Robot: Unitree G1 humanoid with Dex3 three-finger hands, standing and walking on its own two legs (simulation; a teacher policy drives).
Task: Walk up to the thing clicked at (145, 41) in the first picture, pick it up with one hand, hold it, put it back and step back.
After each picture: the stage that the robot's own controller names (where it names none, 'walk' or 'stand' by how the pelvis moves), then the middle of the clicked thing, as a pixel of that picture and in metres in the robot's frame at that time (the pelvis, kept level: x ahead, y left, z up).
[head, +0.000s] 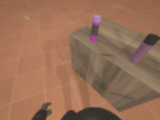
stand; (142, 50) +0.57 -0.34 +0.09
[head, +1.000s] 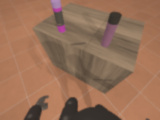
walk; (109, 32) +0.62 -0.04 +0.13
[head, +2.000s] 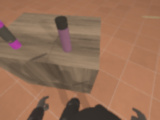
stand; (64, 36) +0.50 +0.24 +0.14
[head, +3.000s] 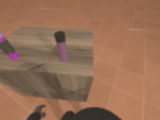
walk; (62, 48) +0.49 +0.26 +0.10
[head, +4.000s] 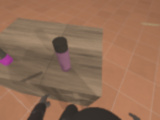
stand; (63, 57) +0.35 +0.20 +0.11
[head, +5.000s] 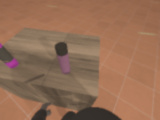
stand; (63, 60) +0.37 +0.21 +0.09
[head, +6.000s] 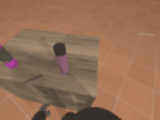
stand; (62, 60) +0.37 +0.22 +0.09
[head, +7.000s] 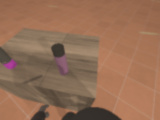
stand; (61, 61) +0.36 +0.23 +0.09
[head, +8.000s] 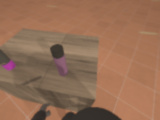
rise first; (60, 62) +0.35 +0.23 +0.09
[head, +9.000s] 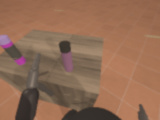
rise first; (67, 58) +0.39 +0.22 +0.10
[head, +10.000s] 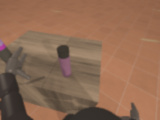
go down; (65, 63) +0.35 +0.20 +0.10
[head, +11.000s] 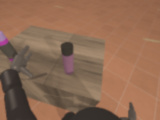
go down; (68, 60) +0.36 +0.19 +0.10
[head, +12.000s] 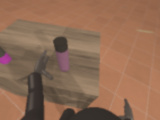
close in; (62, 57) +0.37 +0.20 +0.11
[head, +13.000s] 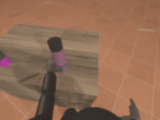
close; (59, 57) +0.36 +0.22 +0.13
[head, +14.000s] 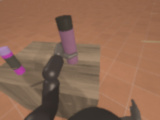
lift; (68, 43) +0.33 +0.15 +0.31
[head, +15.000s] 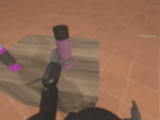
lift; (64, 50) +0.34 +0.18 +0.24
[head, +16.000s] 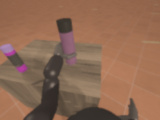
hold; (68, 44) +0.35 +0.16 +0.29
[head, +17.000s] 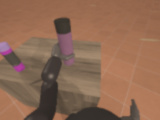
hold; (66, 45) +0.34 +0.17 +0.28
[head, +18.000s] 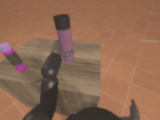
crouch; (65, 41) +0.35 +0.17 +0.30
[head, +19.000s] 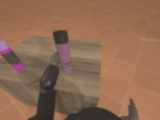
crouch; (64, 54) +0.32 +0.19 +0.22
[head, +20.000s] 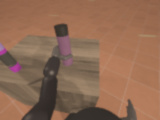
lower; (64, 47) +0.39 +0.19 +0.22
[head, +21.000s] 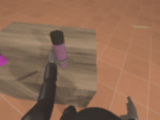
lower; (60, 51) +0.41 +0.21 +0.14
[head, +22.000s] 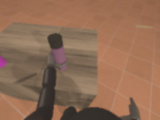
lower; (59, 54) +0.38 +0.22 +0.14
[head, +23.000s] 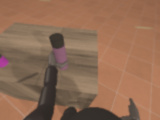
lower; (60, 54) +0.38 +0.21 +0.13
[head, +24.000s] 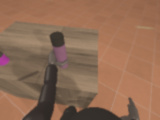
lower; (60, 52) +0.39 +0.22 +0.13
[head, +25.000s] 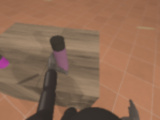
withdraw; (61, 56) +0.36 +0.21 +0.13
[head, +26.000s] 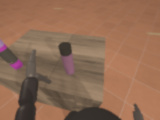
sink last; (67, 60) +0.36 +0.20 +0.11
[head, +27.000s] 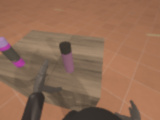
stand; (67, 59) +0.38 +0.21 +0.10
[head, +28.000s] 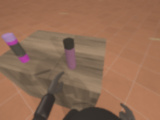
walk; (70, 55) +0.42 +0.21 +0.12
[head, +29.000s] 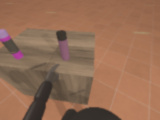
stand; (63, 47) +0.51 +0.24 +0.12
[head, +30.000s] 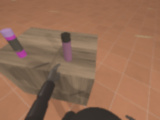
stand; (67, 48) +0.52 +0.22 +0.10
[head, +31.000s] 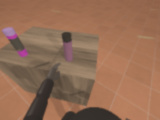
stand; (67, 48) +0.52 +0.22 +0.10
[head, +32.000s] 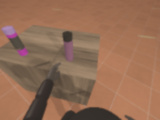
stand; (68, 47) +0.51 +0.22 +0.10
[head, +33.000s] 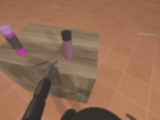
stand; (67, 46) +0.50 +0.23 +0.10
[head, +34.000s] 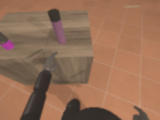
walk; (58, 29) +0.61 +0.23 +0.12
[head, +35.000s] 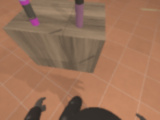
walk; (79, 12) +0.81 +0.22 +0.12
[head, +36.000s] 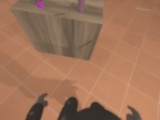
stand; out of the picture +1.04 +0.24 +0.12
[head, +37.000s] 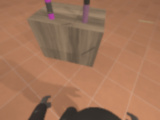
stand; (85, 11) +1.09 +0.19 +0.10
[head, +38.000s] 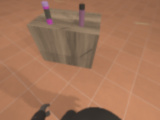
stand; (81, 16) +1.10 +0.22 +0.09
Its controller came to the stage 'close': yes
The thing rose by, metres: 0.20
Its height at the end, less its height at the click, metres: +0.00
